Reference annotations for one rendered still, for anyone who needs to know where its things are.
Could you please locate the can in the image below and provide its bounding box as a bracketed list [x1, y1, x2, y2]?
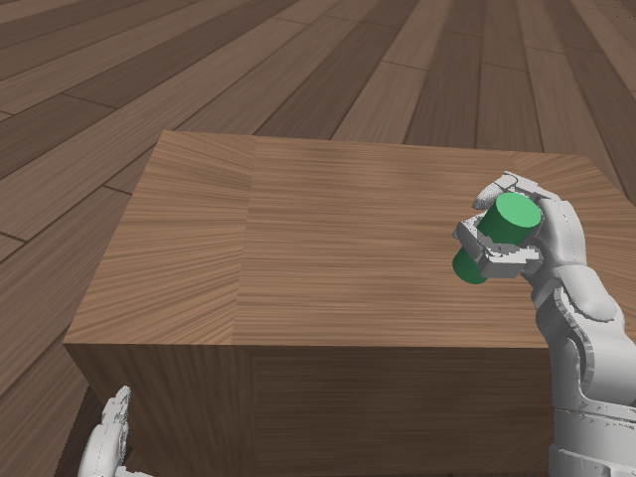
[452, 193, 542, 284]

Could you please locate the right robot hand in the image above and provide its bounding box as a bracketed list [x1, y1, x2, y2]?
[452, 171, 587, 288]

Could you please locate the left robot hand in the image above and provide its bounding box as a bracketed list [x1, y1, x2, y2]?
[78, 386, 153, 477]

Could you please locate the right robot arm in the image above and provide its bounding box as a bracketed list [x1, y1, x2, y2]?
[531, 264, 636, 477]

